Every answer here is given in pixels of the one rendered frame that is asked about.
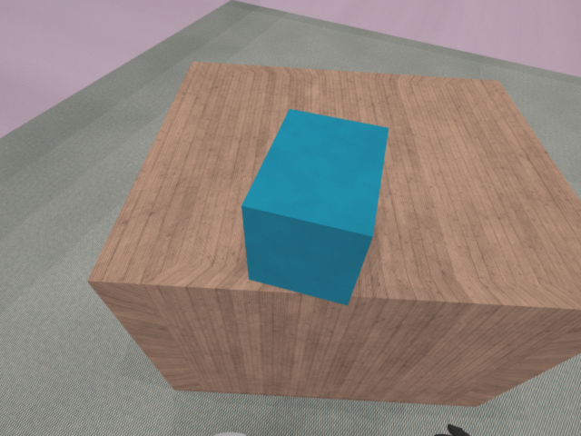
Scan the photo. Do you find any pedestal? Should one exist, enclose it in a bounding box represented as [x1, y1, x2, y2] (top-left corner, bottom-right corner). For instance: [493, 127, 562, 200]
[87, 62, 581, 407]

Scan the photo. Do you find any carton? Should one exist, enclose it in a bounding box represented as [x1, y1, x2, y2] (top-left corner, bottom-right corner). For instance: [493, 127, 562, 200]
[241, 109, 389, 305]

